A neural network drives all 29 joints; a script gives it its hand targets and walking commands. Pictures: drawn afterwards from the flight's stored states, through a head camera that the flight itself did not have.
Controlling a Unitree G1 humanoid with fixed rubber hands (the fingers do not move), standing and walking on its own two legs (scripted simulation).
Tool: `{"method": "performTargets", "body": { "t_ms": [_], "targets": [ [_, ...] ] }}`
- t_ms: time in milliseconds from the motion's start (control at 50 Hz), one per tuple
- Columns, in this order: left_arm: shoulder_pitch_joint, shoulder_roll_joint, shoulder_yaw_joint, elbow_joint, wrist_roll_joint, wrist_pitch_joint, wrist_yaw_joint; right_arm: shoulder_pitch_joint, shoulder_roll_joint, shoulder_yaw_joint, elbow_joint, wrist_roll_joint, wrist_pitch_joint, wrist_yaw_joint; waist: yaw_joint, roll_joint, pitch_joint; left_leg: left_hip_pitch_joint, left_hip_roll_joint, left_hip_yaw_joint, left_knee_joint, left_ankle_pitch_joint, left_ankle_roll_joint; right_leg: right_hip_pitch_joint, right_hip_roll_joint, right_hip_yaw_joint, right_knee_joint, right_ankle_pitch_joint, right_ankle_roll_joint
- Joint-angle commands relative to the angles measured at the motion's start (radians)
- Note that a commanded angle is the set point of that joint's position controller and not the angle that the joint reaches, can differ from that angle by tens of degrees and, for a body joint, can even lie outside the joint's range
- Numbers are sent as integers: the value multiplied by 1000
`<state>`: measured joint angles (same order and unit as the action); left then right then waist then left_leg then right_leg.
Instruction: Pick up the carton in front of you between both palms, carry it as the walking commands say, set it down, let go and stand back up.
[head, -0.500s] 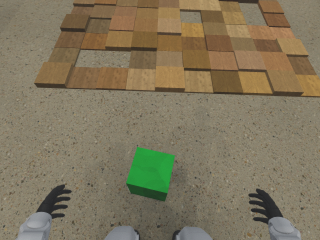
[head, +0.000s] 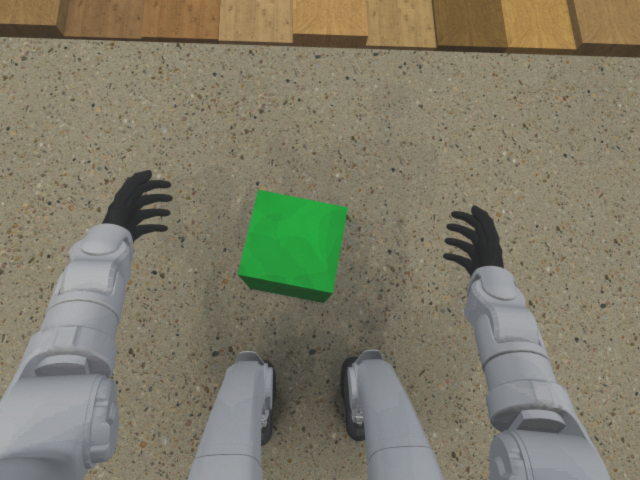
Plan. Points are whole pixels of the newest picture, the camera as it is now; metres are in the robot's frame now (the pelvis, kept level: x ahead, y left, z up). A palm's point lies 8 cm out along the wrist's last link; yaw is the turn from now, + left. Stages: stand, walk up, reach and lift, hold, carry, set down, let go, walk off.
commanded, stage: reach and lift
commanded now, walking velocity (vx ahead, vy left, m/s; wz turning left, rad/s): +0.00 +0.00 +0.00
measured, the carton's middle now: (294, 251) +0.47 +0.02 -0.56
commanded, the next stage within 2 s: none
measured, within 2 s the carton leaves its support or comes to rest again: neither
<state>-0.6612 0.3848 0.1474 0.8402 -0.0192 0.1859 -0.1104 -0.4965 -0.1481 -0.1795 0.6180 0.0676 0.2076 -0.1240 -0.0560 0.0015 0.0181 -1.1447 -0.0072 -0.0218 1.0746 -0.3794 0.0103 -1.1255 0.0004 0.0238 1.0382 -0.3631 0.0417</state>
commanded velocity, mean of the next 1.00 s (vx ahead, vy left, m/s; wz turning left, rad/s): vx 0.00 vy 0.00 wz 0.00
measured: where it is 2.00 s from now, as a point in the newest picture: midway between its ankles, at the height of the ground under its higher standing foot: (309, 415)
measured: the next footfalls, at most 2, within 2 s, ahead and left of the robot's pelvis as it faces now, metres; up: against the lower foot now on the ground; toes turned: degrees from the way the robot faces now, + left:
none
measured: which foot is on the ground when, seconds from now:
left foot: down 0.00-1.00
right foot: down 0.00-1.00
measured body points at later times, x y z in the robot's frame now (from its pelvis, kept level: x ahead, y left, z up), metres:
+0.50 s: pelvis -0.01 +0.01 -0.05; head +0.30 +0.04 +0.27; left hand +0.54 +0.20 -0.18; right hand +0.46 -0.17 -0.18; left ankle +0.06 +0.11 -0.65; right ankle +0.06 -0.14 -0.65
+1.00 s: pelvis -0.06 -0.01 -0.25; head +0.30 +0.02 +0.01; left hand +0.51 +0.20 -0.42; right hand +0.45 -0.18 -0.42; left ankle +0.06 +0.11 -0.65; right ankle +0.06 -0.15 -0.65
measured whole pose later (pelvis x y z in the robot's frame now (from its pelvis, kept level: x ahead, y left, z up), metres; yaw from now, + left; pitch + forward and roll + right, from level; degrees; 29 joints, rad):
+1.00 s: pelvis -0.06 -0.01 -0.25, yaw -4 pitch +44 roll -5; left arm -1.40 0.53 0.04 1.12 -0.14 0.10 -0.04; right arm -1.18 -0.11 -0.25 0.81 0.16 0.12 -0.23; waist -0.06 -0.03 0.16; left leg -2.23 -0.03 -0.08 1.97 -0.51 -0.02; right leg -2.19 0.07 0.01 1.91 -0.50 0.08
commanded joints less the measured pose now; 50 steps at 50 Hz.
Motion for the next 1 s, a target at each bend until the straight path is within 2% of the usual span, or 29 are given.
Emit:
{"method": "performTargets", "body": {
  "t_ms": [0,120,220,260,320,440,480,540,600,660,760,860,980],
  "targets": [
    [-358,169,34,-37,1,-10,-5,-277,-78,-53,-89,-1,-2,-28,-11,77,-693,375,-29,-1,-100,224,-16,158,47,-68,-78,163,26],
    [-686,198,44,96,26,8,-21,-563,-32,-119,-44,-20,28,-59,-32,91,-764,278,-38,2,-99,21,-13,77,49,-99,-48,9,32],
    [-871,207,70,177,70,8,-33,-699,9,-200,-11,-69,29,-68,-51,110,-833,238,-48,-3,-79,7,-14,21,57,-115,-17,10,40],
    [-902,204,85,185,98,2,-33,-713,21,-230,-17,-95,20,-67,-56,127,-903,265,-52,-6,-74,69,-16,18,64,-121,-10,59,42],
    [-907,176,107,172,136,-13,-26,-696,36,-262,-35,-126,-5,-55,-62,155,-992,341,-54,-15,-49,235,-20,-22,79,-130,-1,152,42],
    [-820,67,149,149,174,-66,-6,-620,90,-307,-5,-172,-89,-15,-44,176,-979,306,-41,-41,74,544,-22,-288,88,-132,83,279,44],
    [-778,44,160,150,178,-81,6,-595,95,-311,17,-179,-113,-8,-33,172,-967,246,-37,-50,129,600,-20,-373,89,-127,131,304,46],
    [-723,26,154,154,168,-98,26,-559,89,-309,51,-175,-140,-3,-21,155,-957,128,-33,-55,217,612,-19,-474,92,-120,217,314,52],
    [-718,46,133,138,137,-117,46,-559,78,-278,61,-145,-161,-10,-2,134,-984,10,-33,-49,316,586,-20,-524,94,-115,317,317,59],
    [-751,101,94,104,81,-135,65,-598,50,-215,45,-89,-170,-29,15,121,-1062,-86,-32,-34,416,552,-22,-493,94,-106,426,345,62],
    [-838,191,-5,61,-39,-140,78,-684,-2,-111,15,17,-157,-70,13,113,-1209,-192,-29,1,565,433,-25,-404,91,-111,586,337,62],
    [-953,261,-61,76,-107,-117,74,-795,-34,-63,11,85,-119,-104,10,134,-1212,-276,-19,27,665,237,-27,-410,84,-121,686,201,52],
    [-1069,272,-112,239,-128,-101,66,-929,-54,-81,141,87,-102,-107,3,130,-977,-435,13,12,727,-15,-18,-537,60,-124,773,3,51]
  ]
}}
